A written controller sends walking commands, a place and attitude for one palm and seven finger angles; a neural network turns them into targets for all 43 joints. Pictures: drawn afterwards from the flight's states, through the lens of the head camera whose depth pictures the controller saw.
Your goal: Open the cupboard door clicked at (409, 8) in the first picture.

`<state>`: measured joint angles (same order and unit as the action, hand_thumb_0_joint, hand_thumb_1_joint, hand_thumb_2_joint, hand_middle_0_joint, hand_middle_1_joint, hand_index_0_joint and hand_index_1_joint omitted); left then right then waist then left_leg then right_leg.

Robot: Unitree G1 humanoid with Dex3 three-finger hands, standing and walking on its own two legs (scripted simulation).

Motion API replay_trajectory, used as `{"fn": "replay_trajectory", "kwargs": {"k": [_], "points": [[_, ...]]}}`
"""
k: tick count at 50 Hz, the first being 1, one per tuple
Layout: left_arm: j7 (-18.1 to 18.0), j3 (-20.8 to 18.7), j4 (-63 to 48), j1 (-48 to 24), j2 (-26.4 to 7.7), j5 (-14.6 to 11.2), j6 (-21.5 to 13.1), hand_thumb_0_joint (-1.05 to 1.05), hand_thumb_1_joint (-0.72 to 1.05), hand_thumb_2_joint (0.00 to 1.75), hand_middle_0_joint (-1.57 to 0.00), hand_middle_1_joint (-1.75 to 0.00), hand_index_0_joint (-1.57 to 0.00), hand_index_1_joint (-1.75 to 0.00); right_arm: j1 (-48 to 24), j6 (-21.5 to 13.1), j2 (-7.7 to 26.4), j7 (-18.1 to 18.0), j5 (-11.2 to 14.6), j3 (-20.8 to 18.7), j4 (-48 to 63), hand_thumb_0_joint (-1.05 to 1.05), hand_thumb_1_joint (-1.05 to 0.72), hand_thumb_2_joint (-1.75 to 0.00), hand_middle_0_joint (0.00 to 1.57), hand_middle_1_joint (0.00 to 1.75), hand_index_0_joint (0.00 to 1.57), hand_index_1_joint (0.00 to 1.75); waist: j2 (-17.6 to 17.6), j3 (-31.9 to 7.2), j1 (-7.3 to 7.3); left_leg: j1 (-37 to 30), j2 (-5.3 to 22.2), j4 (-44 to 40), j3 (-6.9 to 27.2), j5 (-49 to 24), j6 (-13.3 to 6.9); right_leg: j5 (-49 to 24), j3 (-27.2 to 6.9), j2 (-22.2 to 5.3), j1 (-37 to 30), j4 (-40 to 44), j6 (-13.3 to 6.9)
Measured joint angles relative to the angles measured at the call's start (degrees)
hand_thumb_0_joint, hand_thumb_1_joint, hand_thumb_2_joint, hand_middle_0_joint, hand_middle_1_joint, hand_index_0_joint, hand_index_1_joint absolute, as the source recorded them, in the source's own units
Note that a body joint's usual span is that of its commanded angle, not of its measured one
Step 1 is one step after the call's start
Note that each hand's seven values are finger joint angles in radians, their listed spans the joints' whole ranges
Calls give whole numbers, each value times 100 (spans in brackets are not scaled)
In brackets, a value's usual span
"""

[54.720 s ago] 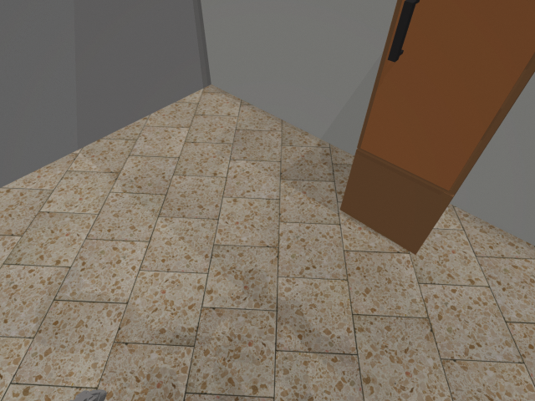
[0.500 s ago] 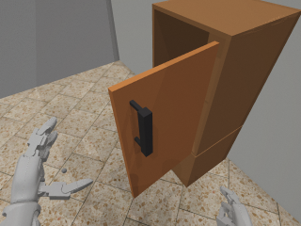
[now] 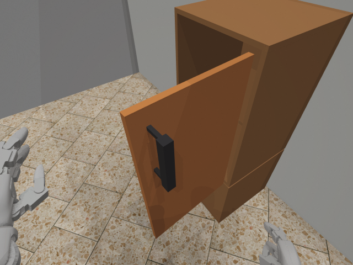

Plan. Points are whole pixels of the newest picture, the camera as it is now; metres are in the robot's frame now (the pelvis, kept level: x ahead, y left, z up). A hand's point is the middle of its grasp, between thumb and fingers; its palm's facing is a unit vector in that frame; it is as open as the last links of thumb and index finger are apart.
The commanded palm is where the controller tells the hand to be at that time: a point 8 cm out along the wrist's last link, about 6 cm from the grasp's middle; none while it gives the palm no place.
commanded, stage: draw the hand back to the body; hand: left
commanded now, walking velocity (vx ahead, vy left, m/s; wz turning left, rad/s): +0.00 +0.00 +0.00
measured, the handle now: (160, 159) +0.30 +0.08 +0.12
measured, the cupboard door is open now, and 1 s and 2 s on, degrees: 95 95 95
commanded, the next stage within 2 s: step back with the hand held close in 0.28 s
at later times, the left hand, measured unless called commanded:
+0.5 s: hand (43, 189) +0.18 +0.26 +0.16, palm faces +0.45 -0.79 -0.42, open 7.4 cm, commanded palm +0.13 +0.29 +0.17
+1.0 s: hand (11, 229) +0.12 +0.28 +0.15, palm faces +0.39 -0.76 -0.52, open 7.4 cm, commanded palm +0.06 +0.32 +0.17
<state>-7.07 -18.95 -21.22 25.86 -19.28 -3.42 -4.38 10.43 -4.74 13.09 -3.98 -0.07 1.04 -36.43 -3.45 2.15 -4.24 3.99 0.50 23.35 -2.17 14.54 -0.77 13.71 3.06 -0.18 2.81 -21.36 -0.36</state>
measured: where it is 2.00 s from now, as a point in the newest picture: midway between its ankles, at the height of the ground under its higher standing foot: outside the picture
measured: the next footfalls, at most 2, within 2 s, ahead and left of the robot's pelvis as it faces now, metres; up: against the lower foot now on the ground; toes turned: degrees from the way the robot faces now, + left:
right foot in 1.56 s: -0.24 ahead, -0.06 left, +0.00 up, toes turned +1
left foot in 1.70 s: -0.08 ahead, +0.10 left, +0.00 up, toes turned -4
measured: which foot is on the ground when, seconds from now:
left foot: down 0.00-1.00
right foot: down 0.00-1.00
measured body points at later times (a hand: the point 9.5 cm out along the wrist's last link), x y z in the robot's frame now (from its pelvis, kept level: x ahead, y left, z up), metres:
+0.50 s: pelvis -0.01 -0.01 +0.00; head -0.02 -0.02 +0.45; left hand +0.15 +0.30 +0.18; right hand +0.18 -0.23 -0.09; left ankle -0.01 +0.11 -0.74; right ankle -0.02 -0.11 -0.74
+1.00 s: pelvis -0.09 +0.02 -0.02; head -0.06 +0.02 +0.43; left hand +0.09 +0.32 +0.17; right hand +0.08 -0.22 -0.10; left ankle -0.01 +0.11 -0.74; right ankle -0.02 -0.11 -0.74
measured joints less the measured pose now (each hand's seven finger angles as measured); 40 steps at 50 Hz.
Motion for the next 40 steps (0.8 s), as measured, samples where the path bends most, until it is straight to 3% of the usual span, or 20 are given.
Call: {"fn": "replay_trajectory", "kwargs": {"k": [8,21,27,40], "points": [[32,124,-30,38,62,2,9,1,86,89,-20,-30,-21,-30,-6,10,1,4,-2,-15,-1,1,-90,-90,20,30,20,30,-4,16,9,-14,14,-37,8,-29,17,-23,8,16,-12,32,-17],[36,87,27,-10,63,1,-26,1,89,90,-21,-30,-21,-30,20,-10,-42,3,4,-9,-49,1,-90,-90,20,30,20,30,-41,32,18,-24,47,-61,20,-80,43,-82,18,51,-34,78,-47],[87,-225,-140,200,-107,43,-341,1,89,90,-21,-30,-21,-30,-66,214,4,40,38,-8,196,1,-90,-90,20,30,20,30,-46,-54,209,492,107,163,29,-73,27,-199,26,105,387,71,-36],[1,-322,-729,690,-504,105,-395,1,89,90,-21,-30,-22,-30,-54,465,44,-74,113,-223,521,1,-90,-90,20,30,20,30,240,127,396,1231,-18,500,-154,-237,-116,-291,-149,-49,1285,-511,96]]}}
